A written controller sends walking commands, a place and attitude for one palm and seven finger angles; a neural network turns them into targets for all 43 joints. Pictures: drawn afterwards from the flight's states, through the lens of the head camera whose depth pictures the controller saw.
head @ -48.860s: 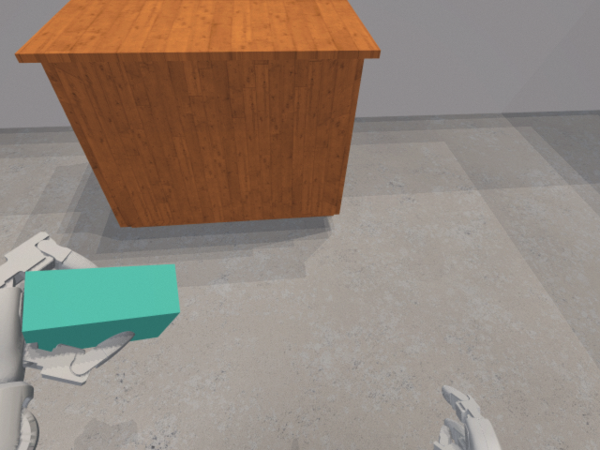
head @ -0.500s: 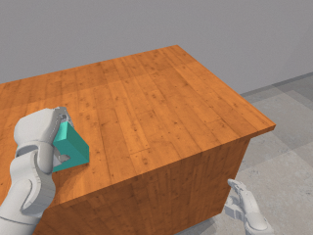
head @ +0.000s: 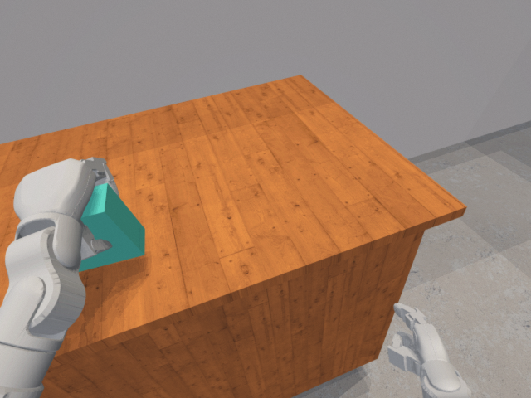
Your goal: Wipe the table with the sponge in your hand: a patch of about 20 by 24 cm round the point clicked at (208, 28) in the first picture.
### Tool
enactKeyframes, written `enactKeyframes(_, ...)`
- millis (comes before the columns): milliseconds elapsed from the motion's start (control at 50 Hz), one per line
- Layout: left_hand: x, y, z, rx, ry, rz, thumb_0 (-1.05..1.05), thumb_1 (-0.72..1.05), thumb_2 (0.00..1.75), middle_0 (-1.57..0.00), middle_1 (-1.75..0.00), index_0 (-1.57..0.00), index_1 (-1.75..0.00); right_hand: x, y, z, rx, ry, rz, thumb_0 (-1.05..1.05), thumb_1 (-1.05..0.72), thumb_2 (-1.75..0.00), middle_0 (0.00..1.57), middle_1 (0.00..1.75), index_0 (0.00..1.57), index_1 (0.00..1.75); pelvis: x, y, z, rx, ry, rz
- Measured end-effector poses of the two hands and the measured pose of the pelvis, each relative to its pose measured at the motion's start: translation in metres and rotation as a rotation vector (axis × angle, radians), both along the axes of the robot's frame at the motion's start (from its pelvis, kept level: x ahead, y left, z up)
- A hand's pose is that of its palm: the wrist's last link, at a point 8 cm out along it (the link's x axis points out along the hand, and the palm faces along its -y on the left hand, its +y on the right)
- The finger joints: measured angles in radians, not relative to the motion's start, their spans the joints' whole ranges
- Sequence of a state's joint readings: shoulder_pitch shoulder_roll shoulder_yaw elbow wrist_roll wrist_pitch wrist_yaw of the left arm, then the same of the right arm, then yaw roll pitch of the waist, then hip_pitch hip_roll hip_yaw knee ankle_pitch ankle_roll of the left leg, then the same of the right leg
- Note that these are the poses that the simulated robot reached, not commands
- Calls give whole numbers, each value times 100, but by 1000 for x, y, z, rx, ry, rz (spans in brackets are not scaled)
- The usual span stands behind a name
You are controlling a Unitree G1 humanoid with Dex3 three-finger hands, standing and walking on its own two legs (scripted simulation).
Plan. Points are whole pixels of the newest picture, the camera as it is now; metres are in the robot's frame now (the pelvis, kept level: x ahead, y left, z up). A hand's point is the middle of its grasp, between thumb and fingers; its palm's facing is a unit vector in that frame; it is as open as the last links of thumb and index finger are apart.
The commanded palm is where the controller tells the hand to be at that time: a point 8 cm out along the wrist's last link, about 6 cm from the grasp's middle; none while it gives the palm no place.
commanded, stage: lift the sponge slowly off the table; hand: left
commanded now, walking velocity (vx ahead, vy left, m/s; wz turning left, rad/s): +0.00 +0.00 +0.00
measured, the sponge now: (97, 237) +0.27 +0.31 +0.14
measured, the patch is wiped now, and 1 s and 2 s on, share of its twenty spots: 1.00 1.00 1.00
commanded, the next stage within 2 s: bring the sponge back beside the body in 0.72 s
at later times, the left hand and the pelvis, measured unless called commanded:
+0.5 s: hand (80, 190) +0.27 +0.28 +0.23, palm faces +0.33 -0.14 -0.93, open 9.3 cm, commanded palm +0.22 +0.29 +0.31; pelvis -0.01 +0.01 +0.00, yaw +0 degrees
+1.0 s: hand (88, 189) +0.27 +0.27 +0.23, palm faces +0.32 -0.17 -0.93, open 9.3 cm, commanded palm +0.21 +0.29 +0.31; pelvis +0.00 +0.01 +0.00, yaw -1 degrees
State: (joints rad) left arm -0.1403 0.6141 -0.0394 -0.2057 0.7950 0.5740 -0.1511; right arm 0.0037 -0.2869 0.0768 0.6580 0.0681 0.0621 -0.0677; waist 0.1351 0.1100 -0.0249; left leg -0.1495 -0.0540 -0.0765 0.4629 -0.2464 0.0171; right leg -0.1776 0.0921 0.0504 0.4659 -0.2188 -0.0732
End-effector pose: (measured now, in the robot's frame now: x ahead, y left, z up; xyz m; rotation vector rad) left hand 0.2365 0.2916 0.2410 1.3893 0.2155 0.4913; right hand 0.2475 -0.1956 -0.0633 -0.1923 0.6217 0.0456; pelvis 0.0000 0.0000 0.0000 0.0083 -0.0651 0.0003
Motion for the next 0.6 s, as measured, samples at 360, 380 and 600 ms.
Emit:
enactKeyframes(360,-7,-3,32,-14,-112,-39,-1,-46,107,-76,-141,-84,-137,4,22,6,36,-20,28,2,-90,-90,20,30,20,30,-3,8,1,0,0,-1)
enactKeyframes(380,-8,-3,33,-17,-115,-39,-1,-46,107,-76,-141,-84,-137,4,23,6,35,-21,30,2,-90,-90,20,30,20,30,-3,8,1,0,0,-1)
enactKeyframes(600,0,-13,47,-14,-164,-79,-1,-46,107,-77,-141,-84,-137,4,31,8,35,-24,43,2,-90,-90,20,30,20,30,-6,10,2,1,-1,1)
